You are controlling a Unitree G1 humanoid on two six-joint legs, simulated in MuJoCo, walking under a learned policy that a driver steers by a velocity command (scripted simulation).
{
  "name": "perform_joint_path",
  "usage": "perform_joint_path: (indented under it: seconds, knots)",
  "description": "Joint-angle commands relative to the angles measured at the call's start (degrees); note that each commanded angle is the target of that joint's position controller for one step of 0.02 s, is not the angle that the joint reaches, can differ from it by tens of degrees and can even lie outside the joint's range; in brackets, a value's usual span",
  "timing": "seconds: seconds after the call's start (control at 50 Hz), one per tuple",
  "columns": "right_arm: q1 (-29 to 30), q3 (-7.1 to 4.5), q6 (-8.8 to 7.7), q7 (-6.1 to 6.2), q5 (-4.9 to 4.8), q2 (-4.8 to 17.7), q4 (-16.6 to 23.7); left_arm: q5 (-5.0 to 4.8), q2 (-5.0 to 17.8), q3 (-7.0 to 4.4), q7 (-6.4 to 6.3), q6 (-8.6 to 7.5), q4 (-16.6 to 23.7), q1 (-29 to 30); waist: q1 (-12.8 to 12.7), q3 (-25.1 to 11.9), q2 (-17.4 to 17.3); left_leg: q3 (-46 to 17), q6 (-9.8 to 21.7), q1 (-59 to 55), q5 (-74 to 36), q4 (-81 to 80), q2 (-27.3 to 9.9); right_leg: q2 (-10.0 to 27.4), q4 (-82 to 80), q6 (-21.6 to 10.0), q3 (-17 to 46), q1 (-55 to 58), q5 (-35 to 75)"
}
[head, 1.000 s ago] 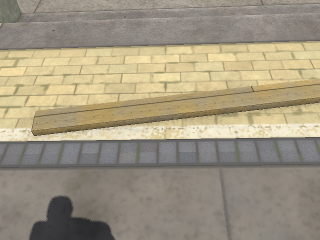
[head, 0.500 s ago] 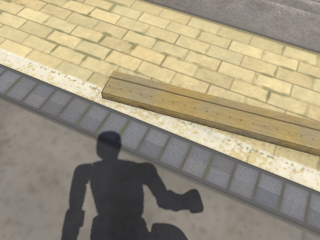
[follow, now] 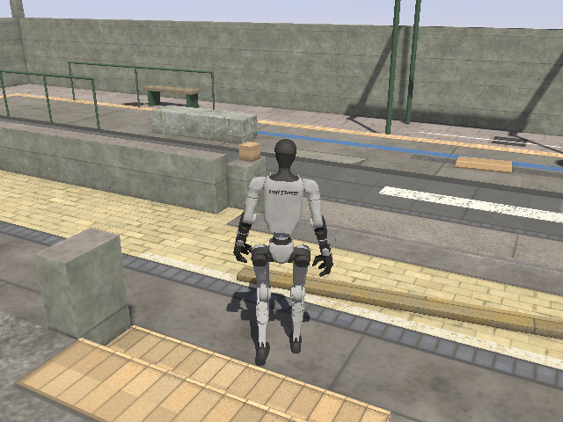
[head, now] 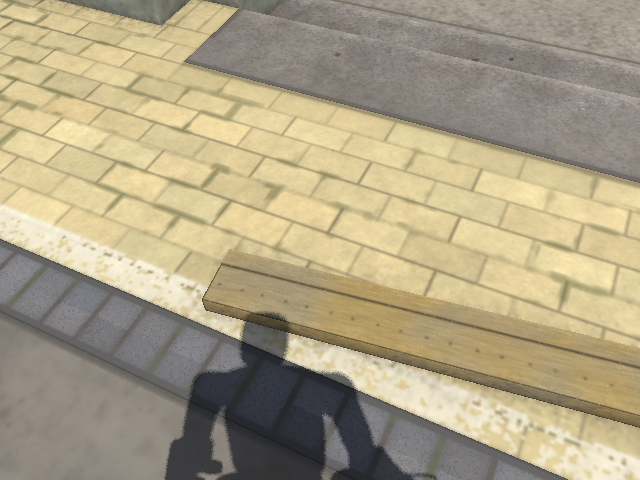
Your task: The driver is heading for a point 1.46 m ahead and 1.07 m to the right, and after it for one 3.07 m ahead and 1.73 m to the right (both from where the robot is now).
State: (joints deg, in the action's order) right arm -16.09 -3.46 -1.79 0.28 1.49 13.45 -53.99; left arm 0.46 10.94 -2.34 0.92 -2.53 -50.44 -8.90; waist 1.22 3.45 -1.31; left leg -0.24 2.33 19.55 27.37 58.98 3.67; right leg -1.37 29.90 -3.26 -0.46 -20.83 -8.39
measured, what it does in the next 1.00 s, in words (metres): steps on the spot, turning right: left foot, then right foot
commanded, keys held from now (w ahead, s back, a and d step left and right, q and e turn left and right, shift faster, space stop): e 0.96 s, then w+e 0.04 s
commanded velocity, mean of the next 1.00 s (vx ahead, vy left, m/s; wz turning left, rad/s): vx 0.04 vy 0.00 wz -0.51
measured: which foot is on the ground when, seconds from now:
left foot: up 0.00-0.30, down 0.32-0.78, up 0.80-1.00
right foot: down 0.00-0.34, up 0.36-0.76, down 0.78-1.00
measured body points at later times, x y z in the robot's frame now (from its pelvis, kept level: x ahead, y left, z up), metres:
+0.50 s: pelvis +0.02 +0.03 +0.01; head +0.05 +0.05 +0.46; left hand +0.18 +0.28 -0.13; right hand +0.06 -0.25 -0.10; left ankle +0.05 +0.12 -0.73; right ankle -0.01 -0.08 -0.65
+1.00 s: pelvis -0.02 +0.00 +0.01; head +0.00 -0.05 +0.46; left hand +0.23 +0.17 -0.09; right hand -0.10 -0.28 -0.13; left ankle +0.07 +0.12 -0.65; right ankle -0.05 -0.06 -0.73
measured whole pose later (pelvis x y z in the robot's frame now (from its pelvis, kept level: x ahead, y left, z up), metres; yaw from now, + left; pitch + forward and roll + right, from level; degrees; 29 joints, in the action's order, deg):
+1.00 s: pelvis -0.02 +0.00 +0.01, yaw -34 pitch +0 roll +2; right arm -11.4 -4.1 3.1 -0.6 1.5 17.2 -47.5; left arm 0.0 16.1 -3.0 1.0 2.4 -46.1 -10.9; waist 0.7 4.2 -2.3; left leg -0.8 -1.9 29.5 19.2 60.8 -1.9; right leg -4.8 24.2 -5.0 3.8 -11.8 -12.3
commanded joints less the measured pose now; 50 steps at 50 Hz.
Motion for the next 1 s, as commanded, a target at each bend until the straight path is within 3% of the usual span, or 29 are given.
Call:
perform_joint_path:
  seconds: [0.02,0.06,0.1,0.18,0.22,0.26,0.3,0.32,0.34,0.36,0.38,0.4,0.42,0.46,0.58,0.72,0.76,0.78,0.8,0.82,0.84,0.86,0.88,0.92,0.96,1.0]
  knots:
    - [-3.8,-0.62,0.99,0.27,0.26,3.1,2.3,0.48,8.2,-2.41,-0.27,0.5,2.1,-1.1,1.1,-4.6,8.1,-0.8,-1.4,5.9,-3.8,0.3,-3.1,12.1,-11.9,-9.6,16.7,7.5,25.3]
    - [-3.6,-0.47,1.31,0.52,0.01,2.9,2.4,0.49,8.9,-2.91,-0.27,0.61,1.9,-2.7,1.0,-7.6,7.3,-0.5,-2.1,5.0,-4.6,-2.3,-2.5,11.4,-11.3,-10.2,15.9,7.8,26.4]
    - [-0.8,-0.24,1.71,0.94,-0.23,2.9,3.3,0.5,10.1,-3.52,-0.48,1.11,1.7,-4.5,-0.1,-8.8,7.2,-0.9,-2.6,5.6,-4.8,-5.2,-2.6,11.6,-11.8,-10.9,17.5,7.9,19.8]
    - [4.5,0.12,2.43,1.46,-0.67,3.2,5.6,0.64,11.2,-4.37,-0.73,2.7,2.2,-5.5,-2.2,-8.5,8.2,-1.6,-3.0,4.8,-5.9,-11.0,-2.2,10.4,-14.1,-10.1,21.8,5.5,-0.9]
    - [6.1,0.21,2.38,1.66,-0.92,3.5,6.5,0.82,11.6,-4.7,-0.6,3.41,2.5,-5.5,-2.7,-7.5,8.8,-1.5,-2.9,3.0,-5.1,-14.1,-1.1,9.9,-14.6,-9.6,24.0,4.1,-5.7]
    - [5.1,0.35,2.1,2.01,-1.38,3.6,6.8,0.92,11.8,-4.94,-0.42,3.93,2.7,-5.1,-2.3,-6.8,9.3,-1.4,-2.2,-0.2,-4.2,-18.9,-0.2,9.7,-14.1,-8.7,26.2,3.0,-5.3]
    - [0.9,0.5,1.48,2.57,-1.77,3.0,6.1,0.69,11.7,-4.99,-0.39,4.52,3.1,-3.2,0.1,-6.1,9.2,-0.8,-1.1,-7.3,-8.0,-30.6,0.8,7.7,-12.0,-6.0,26.9,0.2,-5.0]
    - [-1.2,0.11,1.02,2.96,-1.49,4.5,5.9,0.26,10.8,-4.75,-0.53,4.57,3.4,-3.2,0.9,-6.0,7.7,-2.7,-0.4,-12.5,-9.5,-37.9,-1.5,5.4,-10.2,-3.2,26.1,-3.3,-9.7]
    - [-1.9,-0.89,0.71,3.49,-0.44,9.5,6.6,-0.38,7.4,-3.97,-0.59,4.32,4.1,-4.9,-0.2,-6.4,-1.6,-13.8,2.0,-16.7,-3.2,-45.5,-13.6,0.4,-0.9,0.3,19.8,-8.8,-18.4]
    - [3.3,-1.68,0.96,3.42,0.03,14.0,8.5,-1.19,6.3,-3.88,-0.77,4.04,5.2,-4.3,-1.0,-3.9,-13.3,-28.3,7.4,-12.6,-3.9,-51.1,-25.5,-8.9,13.7,2.0,5.4,-16.0,-21.8]
    - [5.4,-1.05,1.07,3.09,0.4,10.8,8.9,1.27,11.1,-4.77,-0.63,4.04,4.4,-4.3,-2.4,-2.7,-5.2,-24.0,9.9,-7.1,-15.3,-47.9,-26.0,-3.1,23.7,2.3,6.1,-12.2,-21.2]
    - [7.6,-0.09,0.96,2.8,-0.09,7.3,9.6,1.27,10.8,-5.09,-0.24,4.32,3.2,-5.8,-4.1,-3.1,-2.4,-18.5,9.6,-5.9,-22.3,-45.9,-22.6,-2.8,28.2,2.3,5.9,-10.1,-18.5]
    - [9.0,0.25,0.92,2.56,-0.27,5.7,10.0,1.52,9.8,-4.94,0.08,4.9,2.2,-7.5,-5.1,-2.5,-2.6,-12.8,8.7,-6.1,-28.2,-44.5,-19.4,-2.5,32.5,2.9,5.1,-10.2,-16.1]
    - [8.9,0.27,0.86,2.36,-0.24,5.5,10.6,1.67,9.6,-4.8,0.98,5.86,1.6,-8.5,-4.7,-3.0,-6.0,-6.5,8.3,-9.3,-37.2,-42.3,-16.5,-2.1,37.7,4.0,3.4,-12.3,-14.1]
    - [1.0,-0.97,1.15,1.91,-0.12,8.6,8.1,0.61,8.5,-3.32,2.19,6.8,5.0,-0.8,0.0,-4.6,-7.3,-3.2,9.7,-18.3,-42.6,-38.9,-19.0,0.0,26.3,6.3,0.8,-12.4,-15.1]
    - [2.0,-2.43,1.69,0.27,0.1,12.0,7.9,-0.49,8.5,-2.38,2.13,6.53,7.5,1.1,0.4,-6.3,-9.6,-0.3,7.9,-13.7,-38.1,-34.7,-21.5,-0.4,9.7,2.3,-4.6,1.1,-16.5]
    - [2.5,-2.81,2.23,0.19,-0.4,12.3,7.5,-0.08,8.1,-2.22,1.6,5.55,6.9,-1.7,-2.2,-7.0,-6.8,2.9,3.9,-9.6,-31.8,-28.8,-20.5,-1.2,-3.4,0.7,-4.8,9.5,-6.8]
    - [0.4,-2.73,2.5,0.0,-0.25,11.0,7.1,0.8,10.7,-2.73,1.03,4.6,6.4,-3.3,-2.8,-7.6,0.6,6.6,0.2,-2.8,-22.4,-20.0,-17.7,2.7,-10.5,-0.4,3.1,16.7,-2.4]
    - [-1.2,-1.44,3.19,-0.38,0.76,5.2,9.8,1.08,18.6,-3.97,0.54,3.67,7.3,-4.9,-0.4,-7.5,17.8,11.1,-4.2,13.6,10.0,-3.5,-9.5,21.4,-9.9,-4.6,26.3,24.6,21.9]
    - [6.8,-0.93,4.06,0.43,0.56,6.3,12.6,0.29,21.8,-5.25,0.53,3.9,6.7,-9.6,-6.5,-8.0,14.5,2.8,-4.0,17.8,10.4,1.5,-5.2,24.6,-10.0,-13.0,29.0,20.1,30.9]
    - [7.8,-1.06,4.46,0.54,-0.21,7.2,12.4,0.4,18.9,-4.52,0.26,4.17,6.1,-8.4,-4.8,-4.5,9.6,0.1,-3.6,18.6,6.1,4.7,-6.4,21.1,-10.2,-13.2,24.6,18.6,28.4]
    - [6.9,-1.29,4.28,0.28,-1.03,7.7,11.4,0.01,16.0,-3.61,-0.04,4.47,6.6,-4.1,-2.5,-2.3,8.1,-1.1,-3.3,17.9,0.3,4.1,-7.0,16.7,-10.7,-11.1,20.1,16.2,24.6]
    - [5.3,-1.56,3.99,0.16,-0.95,8.6,10.3,-0.11,14.3,-3.07,-0.22,4.74,7.2,-1.0,-0.9,-2.0,8.0,-1.3,-3.6,16.7,-3.4,3.3,-7.1,13.6,-10.9,-9.3,17.5,15.6,23.4]
    - [2.6,-1.96,4.13,-0.51,0.11,9.6,8.9,-0.57,13.4,-2.66,-0.41,4.73,7.8,-0.4,-0.4,-4.3,8.1,-0.8,-4.0,14.0,-7.5,4.8,-6.1,11.1,-11.1,-8.6,15.3,15.7,25.5]
    - [3.0,-1.82,4.48,-0.79,-0.19,8.8,9.0,-0.64,14.2,-2.8,-0.26,4.36,7.2,-2.3,-0.7,-5.1,6.0,-1.4,-4.3,14.0,-9.1,4.2,-5.7,11.0,-11.1,-8.6,16.3,16.7,23.7]
    - [4.3,-1.75,4.57,-1.13,0.36,8.6,9.4,-0.4,14.8,-2.98,-0.17,4.16,6.3,-4.9,-1.9,-5.2,6.9,-1.8,-4.6,15.2,-10.4,1.4,-5.7,10.3,-14.4,-9.4,19.7,17.2,3.8]
Velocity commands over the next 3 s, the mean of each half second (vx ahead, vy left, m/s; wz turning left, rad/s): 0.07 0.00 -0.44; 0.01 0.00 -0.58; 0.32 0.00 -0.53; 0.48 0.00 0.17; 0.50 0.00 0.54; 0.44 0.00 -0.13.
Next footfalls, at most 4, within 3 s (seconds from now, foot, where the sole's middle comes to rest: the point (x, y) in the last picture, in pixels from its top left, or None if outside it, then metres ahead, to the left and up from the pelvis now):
0.32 left None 0.09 0.11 -0.77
0.78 right None -0.02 -0.08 -0.77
1.34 left None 0.19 0.01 -0.77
1.80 right None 0.22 -0.35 -0.77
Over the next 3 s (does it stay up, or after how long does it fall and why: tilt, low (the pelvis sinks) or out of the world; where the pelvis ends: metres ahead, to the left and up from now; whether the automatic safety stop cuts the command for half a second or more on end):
stays up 0.71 -0.51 0.06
